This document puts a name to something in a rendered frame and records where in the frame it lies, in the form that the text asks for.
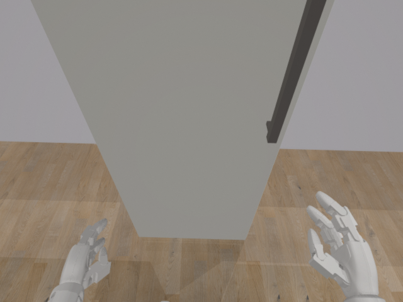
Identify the fridge door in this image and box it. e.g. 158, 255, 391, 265
31, 0, 334, 240

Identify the handle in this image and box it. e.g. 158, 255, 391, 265
266, 0, 326, 143

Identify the robot right hand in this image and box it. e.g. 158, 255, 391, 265
307, 191, 379, 298

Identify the robot left hand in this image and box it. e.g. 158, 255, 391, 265
59, 218, 111, 289

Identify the left robot forearm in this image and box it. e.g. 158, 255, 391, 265
48, 282, 84, 302

